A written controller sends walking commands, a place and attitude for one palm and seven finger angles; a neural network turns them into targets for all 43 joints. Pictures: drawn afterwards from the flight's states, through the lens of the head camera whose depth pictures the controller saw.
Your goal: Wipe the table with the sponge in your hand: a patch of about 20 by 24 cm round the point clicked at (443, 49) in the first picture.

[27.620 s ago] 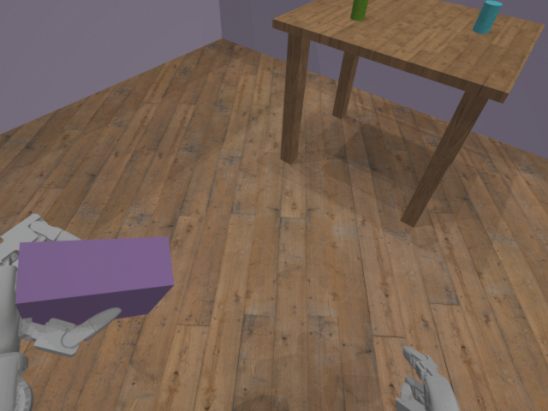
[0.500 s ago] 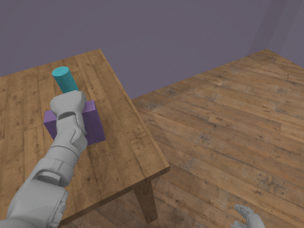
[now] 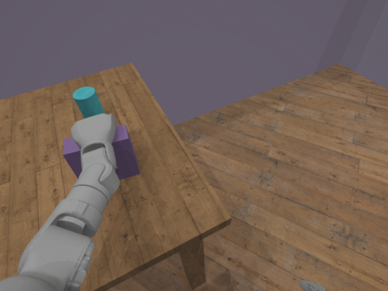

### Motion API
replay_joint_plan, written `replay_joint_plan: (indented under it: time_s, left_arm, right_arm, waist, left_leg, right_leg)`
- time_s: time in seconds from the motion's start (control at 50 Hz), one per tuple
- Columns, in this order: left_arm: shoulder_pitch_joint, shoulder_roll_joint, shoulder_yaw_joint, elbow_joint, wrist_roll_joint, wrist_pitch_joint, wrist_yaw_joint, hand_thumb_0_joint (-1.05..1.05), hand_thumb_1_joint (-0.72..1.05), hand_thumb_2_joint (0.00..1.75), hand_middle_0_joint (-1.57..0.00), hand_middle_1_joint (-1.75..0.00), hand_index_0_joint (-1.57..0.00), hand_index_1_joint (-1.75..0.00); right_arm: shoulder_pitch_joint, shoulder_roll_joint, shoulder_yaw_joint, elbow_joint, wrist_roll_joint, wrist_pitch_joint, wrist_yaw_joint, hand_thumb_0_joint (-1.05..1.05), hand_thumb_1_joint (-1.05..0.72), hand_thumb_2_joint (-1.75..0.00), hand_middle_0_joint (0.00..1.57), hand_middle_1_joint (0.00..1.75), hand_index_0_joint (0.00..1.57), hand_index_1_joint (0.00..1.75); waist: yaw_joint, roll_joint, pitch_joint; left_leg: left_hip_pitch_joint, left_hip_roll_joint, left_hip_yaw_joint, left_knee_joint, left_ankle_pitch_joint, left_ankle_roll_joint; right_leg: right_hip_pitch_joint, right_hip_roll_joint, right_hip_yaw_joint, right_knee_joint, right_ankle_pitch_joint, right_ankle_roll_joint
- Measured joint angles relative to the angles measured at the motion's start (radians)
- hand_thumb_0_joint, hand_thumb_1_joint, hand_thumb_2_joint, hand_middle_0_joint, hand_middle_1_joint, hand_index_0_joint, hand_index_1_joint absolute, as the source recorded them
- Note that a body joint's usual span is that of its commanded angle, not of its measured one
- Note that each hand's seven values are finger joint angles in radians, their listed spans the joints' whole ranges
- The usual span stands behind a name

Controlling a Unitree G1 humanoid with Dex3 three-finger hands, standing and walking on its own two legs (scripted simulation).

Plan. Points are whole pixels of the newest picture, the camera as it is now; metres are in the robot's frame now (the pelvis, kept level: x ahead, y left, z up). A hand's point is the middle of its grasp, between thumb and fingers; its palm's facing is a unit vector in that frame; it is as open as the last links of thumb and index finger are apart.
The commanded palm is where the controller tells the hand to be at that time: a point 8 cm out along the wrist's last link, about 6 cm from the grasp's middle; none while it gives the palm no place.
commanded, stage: wipe back along the third lane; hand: left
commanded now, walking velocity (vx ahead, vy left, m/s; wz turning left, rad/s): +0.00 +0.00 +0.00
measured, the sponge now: (107, 163) +0.40 +0.25 +0.02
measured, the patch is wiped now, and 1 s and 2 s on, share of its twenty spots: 1.00 1.00 1.00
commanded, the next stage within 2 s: slide back across to the middle lane in 1.48 s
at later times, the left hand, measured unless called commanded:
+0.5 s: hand (107, 153) +0.39 +0.23 +0.07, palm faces +0.03 -0.06 -1.00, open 9.8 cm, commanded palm +0.33 +0.19 +0.11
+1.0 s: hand (121, 175) +0.33 +0.18 +0.08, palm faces +0.09 -0.09 -0.99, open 9.8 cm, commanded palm +0.28 +0.16 +0.11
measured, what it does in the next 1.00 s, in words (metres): stands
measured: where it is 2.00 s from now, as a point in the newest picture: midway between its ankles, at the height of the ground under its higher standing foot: outside the picture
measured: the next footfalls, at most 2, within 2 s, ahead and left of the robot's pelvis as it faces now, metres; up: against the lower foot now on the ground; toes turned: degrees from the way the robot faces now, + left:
none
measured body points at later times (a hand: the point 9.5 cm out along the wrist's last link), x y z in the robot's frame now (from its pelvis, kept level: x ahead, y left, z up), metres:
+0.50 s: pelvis +0.02 +0.02 +0.00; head +0.02 +0.00 +0.45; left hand +0.38 +0.23 +0.13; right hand +0.26 -0.17 -0.09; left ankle -0.02 +0.09 -0.74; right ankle -0.01 -0.10 -0.74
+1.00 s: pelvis +0.01 +0.00 +0.00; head -0.01 -0.04 +0.45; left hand +0.32 +0.18 +0.13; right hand +0.26 -0.19 -0.08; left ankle -0.02 +0.09 -0.74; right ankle -0.01 -0.10 -0.74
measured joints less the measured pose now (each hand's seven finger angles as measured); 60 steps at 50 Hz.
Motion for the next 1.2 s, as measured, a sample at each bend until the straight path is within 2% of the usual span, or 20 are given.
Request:
replay_joint_plan:
  time_s: [0.14, 0.24, 0.34, 0.44, 0.58, 0.74, 1.04, 1.2]
  left_arm:
    - [0.04, -0.043, -0.062, -0.091, -0.011, 0.103, 0.014, 0.0, -0.51, 1.1, -0.72, -1.41, -0.76, -1.38]
    - [0.055, -0.078, -0.115, -0.144, -0.009, 0.178, -0.004, 0.0, -0.5, 1.09, -0.71, -1.41, -0.76, -1.39]
    - [0.056, -0.109, -0.157, -0.173, 0.0, 0.221, -0.028, -0.01, -0.49, 1.09, -0.71, -1.41, -0.75, -1.39]
    - [0.082, -0.116, -0.184, -0.224, 0.013, 0.233, -0.047, -0.01, -0.49, 1.09, -0.71, -1.41, -0.75, -1.39]
    - [0.197, -0.114, -0.224, -0.392, 0.032, 0.235, -0.049, -0.01, -0.49, 1.09, -0.7, -1.42, -0.75, -1.4]
    - [0.286, -0.127, -0.277, -0.524, 0.05, 0.285, -0.051, 0.0, -0.49, 1.09, -0.7, -1.42, -0.75, -1.4]
    - [0.382, -0.105, -0.26, -0.6, 0.037, 0.295, -0.047, 0.01, -0.48, 1.08, -0.7, -1.43, -0.75, -1.4]
    - [0.404, -0.089, -0.224, -0.599, 0.024, 0.291, -0.05, 0.01, -0.48, 1.08, -0.7, -1.43, -0.74, -1.4]
  right_arm:
    - [-0.053, 0.012, 0.008, -0.01, 0.006, 0.017, 0.013, 0.01, -0.91, -0.9, 0.2, 0.3, 0.2, 0.3]
    - [-0.103, 0.017, 0.014, -0.032, 0.008, 0.032, 0.023, 0.01, -0.91, -0.9, 0.2, 0.3, 0.19, 0.3]
    - [-0.145, 0.026, 0.022, -0.049, 0.006, 0.044, 0.031, 0.01, -0.91, -0.9, 0.2, 0.3, 0.2, 0.3]
    - [-0.168, 0.035, 0.029, -0.065, 0.002, 0.055, 0.046, 0.01, -0.91, -0.9, 0.2, 0.3, 0.2, 0.3]
    - [-0.174, 0.03, 0.031, -0.084, 0.001, 0.071, 0.084, 0.01, -0.91, -0.9, 0.2, 0.3, 0.2, 0.3]
    - [-0.199, 0.028, 0.037, -0.085, 0.008, 0.084, 0.101, 0.01, -0.91, -0.9, 0.2, 0.3, 0.19, 0.3]
    - [-0.195, 0.024, 0.05, -0.091, 0.014, 0.088, 0.092, 0.01, -0.91, -0.9, 0.2, 0.3, 0.19, 0.3]
    - [-0.185, 0.007, 0.041, -0.085, 0.016, 0.077, 0.081, 0.01, -0.91, -0.9, 0.2, 0.3, 0.19, 0.3]
  waist:
    - [0.012, -0.006, 0.005]
    - [0.024, -0.004, 0.005]
    - [0.042, -0.007, 0.003]
    - [0.055, -0.01, -0.002]
    - [0.068, 0.004, -0.008]
    - [0.076, 0.014, 0.005]
    - [0.058, 0.015, 0.02]
    - [0.047, 0.02, 0.034]
  left_leg:
    - [0.037, -0.014, -0.003, -0.011, -0.003, 0.012]
    - [0.054, -0.025, -0.008, -0.01, -0.01, 0.02]
    - [0.062, -0.034, -0.018, -0.003, -0.02, 0.025]
    - [0.068, -0.036, -0.025, 0.009, -0.034, 0.025]
    - [0.083, -0.035, -0.033, 0.029, -0.054, 0.025]
    - [0.104, -0.033, -0.029, 0.037, -0.059, 0.021]
    - [0.138, -0.012, -0.013, 0.021, -0.036, -0.004]
    - [0.153, 0.002, -0.008, 0.003, -0.018, -0.021]
  right_leg:
    - [0.039, -0.013, -0.002, -0.01, -0.007, 0.011]
    - [0.057, -0.024, -0.007, -0.006, -0.018, 0.019]
    - [0.068, -0.033, -0.016, 0.005, -0.034, 0.022]
    - [0.077, -0.035, -0.023, 0.014, -0.049, 0.022]
    - [0.096, -0.033, -0.031, 0.027, -0.065, 0.018]
    - [0.114, -0.032, -0.028, 0.041, -0.075, 0.018]
    - [0.128, -0.012, -0.012, 0.054, -0.06, -0.006]
    - [0.133, 0.002, -0.008, 0.049, -0.046, -0.023]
